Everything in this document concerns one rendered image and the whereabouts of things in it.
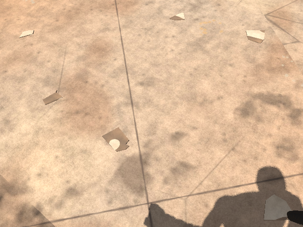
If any right robot hand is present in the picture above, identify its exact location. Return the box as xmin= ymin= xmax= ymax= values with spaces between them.
xmin=287 ymin=210 xmax=303 ymax=225

